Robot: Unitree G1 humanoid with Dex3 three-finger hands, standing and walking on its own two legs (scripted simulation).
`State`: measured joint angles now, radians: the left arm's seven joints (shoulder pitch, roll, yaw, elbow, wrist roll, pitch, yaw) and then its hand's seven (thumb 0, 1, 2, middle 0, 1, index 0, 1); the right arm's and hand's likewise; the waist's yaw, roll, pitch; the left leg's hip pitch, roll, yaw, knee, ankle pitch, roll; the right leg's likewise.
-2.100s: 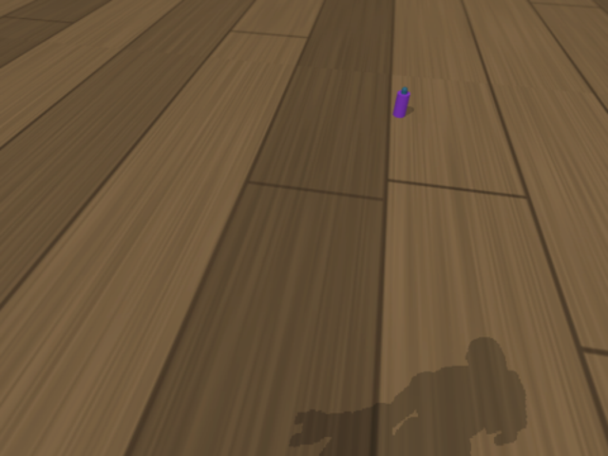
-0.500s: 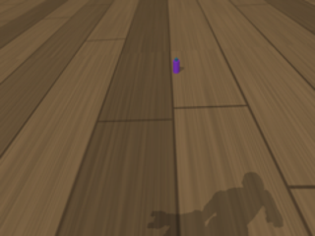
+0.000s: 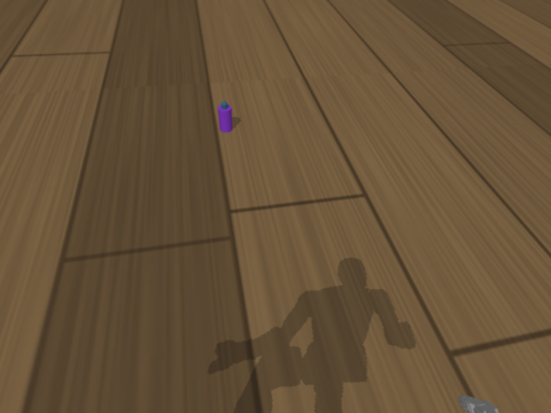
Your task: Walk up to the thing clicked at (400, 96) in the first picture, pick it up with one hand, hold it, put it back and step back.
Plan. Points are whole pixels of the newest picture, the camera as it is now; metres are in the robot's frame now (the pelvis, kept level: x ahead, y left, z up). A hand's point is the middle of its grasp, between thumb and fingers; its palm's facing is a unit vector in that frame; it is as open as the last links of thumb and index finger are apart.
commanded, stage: walk up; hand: left
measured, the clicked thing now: (225, 115) +1.80 +0.18 -0.68
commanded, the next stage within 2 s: none
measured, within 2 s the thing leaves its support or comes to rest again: neither
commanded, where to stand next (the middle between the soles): +1.46 -0.07 m, yaw -4 degrees
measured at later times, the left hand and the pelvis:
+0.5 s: hand (160, 295) +0.37 +0.20 -0.12, palm faces -0.04 -0.92 -0.38, open 7.4 cm; pelvis +0.30 -0.07 +0.01, yaw -4 degrees
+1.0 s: hand (175, 177) +0.70 +0.22 -0.13, palm faces -0.13 -0.93 -0.36, open 7.4 cm; pelvis +0.58 -0.05 +0.00, yaw -5 degrees
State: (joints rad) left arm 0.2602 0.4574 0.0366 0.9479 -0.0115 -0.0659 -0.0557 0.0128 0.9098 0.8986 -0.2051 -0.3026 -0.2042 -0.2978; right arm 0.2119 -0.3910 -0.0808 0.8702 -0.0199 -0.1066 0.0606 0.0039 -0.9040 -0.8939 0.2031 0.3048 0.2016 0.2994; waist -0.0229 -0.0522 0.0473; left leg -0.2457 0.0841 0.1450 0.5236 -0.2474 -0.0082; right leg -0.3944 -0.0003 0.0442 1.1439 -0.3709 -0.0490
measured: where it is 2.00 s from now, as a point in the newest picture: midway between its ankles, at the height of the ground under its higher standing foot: (275, 225)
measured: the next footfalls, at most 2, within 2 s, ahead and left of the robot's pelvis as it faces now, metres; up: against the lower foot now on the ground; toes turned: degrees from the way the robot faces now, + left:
right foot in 0.24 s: +0.35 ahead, -0.17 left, +0.00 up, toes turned -6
left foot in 0.72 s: +0.60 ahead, +0.09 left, +0.00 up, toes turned +3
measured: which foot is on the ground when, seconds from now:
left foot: down 0.00-0.26, up 0.28-0.70, down 0.72-1.00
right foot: up 0.00-0.22, down 0.24-0.74, up 0.76-1.00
